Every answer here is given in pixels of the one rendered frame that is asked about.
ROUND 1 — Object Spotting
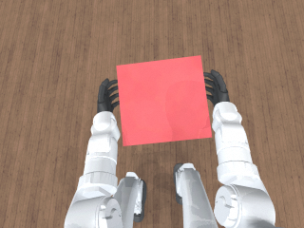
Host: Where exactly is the right robot foot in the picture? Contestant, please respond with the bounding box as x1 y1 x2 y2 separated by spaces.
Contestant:
173 162 183 205

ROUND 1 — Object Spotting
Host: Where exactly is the left robot forearm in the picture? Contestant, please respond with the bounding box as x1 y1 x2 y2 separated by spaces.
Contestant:
64 111 121 228

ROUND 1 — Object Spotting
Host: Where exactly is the right robot hand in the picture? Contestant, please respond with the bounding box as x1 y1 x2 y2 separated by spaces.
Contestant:
203 69 230 107

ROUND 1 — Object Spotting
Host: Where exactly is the left robot hand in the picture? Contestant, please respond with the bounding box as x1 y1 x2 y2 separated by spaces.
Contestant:
97 78 120 113

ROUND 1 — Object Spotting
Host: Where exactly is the right robot forearm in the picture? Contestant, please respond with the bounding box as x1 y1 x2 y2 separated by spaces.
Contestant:
212 102 276 220

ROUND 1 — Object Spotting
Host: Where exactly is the robot right shin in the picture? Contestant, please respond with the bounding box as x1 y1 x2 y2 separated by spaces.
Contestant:
178 162 200 197

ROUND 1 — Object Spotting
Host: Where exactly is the left robot upper arm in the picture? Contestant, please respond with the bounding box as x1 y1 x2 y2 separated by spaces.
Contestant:
65 195 124 228

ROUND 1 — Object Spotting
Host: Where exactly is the carton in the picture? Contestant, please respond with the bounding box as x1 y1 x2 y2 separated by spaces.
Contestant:
116 55 212 146

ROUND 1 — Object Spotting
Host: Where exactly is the right robot upper arm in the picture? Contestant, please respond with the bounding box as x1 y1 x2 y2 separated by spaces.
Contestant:
214 183 284 228

